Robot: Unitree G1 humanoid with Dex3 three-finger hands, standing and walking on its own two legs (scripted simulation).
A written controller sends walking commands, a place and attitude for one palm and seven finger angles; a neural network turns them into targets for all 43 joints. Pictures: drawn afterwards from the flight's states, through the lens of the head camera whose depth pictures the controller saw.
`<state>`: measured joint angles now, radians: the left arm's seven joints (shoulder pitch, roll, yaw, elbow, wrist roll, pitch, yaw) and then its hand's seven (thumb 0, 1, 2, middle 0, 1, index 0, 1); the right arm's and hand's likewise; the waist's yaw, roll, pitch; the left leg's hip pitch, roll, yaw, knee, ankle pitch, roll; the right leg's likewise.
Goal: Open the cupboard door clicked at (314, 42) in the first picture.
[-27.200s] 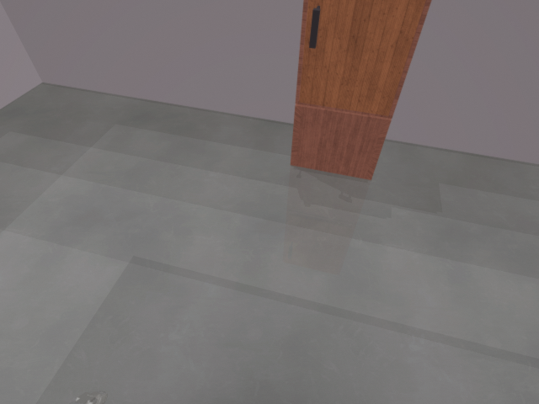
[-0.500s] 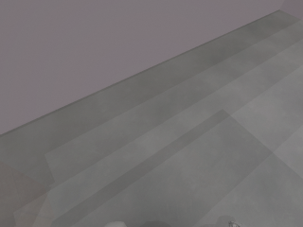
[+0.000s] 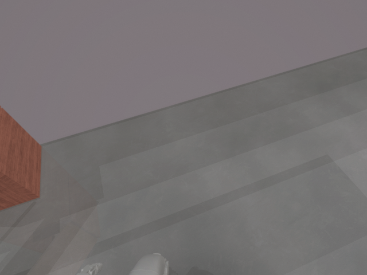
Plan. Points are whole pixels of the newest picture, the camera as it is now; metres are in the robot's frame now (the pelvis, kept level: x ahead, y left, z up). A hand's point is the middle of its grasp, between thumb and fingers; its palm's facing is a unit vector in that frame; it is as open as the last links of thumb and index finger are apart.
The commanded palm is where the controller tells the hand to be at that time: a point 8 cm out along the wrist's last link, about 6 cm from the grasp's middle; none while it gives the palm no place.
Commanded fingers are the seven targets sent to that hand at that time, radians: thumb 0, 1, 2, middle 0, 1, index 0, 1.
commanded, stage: turn to face it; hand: left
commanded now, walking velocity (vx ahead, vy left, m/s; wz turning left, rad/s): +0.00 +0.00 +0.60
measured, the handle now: out of the picture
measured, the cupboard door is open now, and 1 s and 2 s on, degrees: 44 44 44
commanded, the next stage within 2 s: take the last steps up to it in 1.64 s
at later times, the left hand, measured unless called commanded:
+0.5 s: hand out of the picture +0.02 +0.23 -0.16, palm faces +0.32 -0.90 -0.29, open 7.4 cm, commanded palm none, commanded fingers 0.00 0.90 0.90 -0.20 -0.30 -0.20 -0.30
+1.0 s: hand out of the picture -0.08 +0.17 -0.19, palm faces +0.61 -0.76 -0.22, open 7.4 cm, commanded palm none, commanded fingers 0.00 0.90 0.90 -0.20 -0.30 -0.20 -0.30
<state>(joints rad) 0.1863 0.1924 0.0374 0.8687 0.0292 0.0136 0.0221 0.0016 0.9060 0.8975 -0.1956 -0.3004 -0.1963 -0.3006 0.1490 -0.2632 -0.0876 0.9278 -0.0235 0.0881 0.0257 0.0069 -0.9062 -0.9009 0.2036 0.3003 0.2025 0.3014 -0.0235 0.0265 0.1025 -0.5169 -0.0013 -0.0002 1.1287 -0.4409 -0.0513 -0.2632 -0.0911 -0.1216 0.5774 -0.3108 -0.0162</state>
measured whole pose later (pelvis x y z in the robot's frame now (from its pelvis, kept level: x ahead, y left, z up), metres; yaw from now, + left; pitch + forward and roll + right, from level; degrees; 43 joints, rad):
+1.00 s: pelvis +0.00 -0.03 -0.01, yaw +37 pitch +1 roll +1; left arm 0.23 0.25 0.06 0.92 0.02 0.05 0.01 0.00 0.91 0.90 -0.20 -0.30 -0.20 -0.30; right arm 0.10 -0.22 -0.06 0.90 -0.02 0.04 0.03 0.00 -0.91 -0.90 0.20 0.30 0.20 0.30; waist 0.01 -0.07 0.10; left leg -0.32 0.00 0.07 0.64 -0.33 0.04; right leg -0.35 -0.15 -0.17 0.88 -0.52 0.06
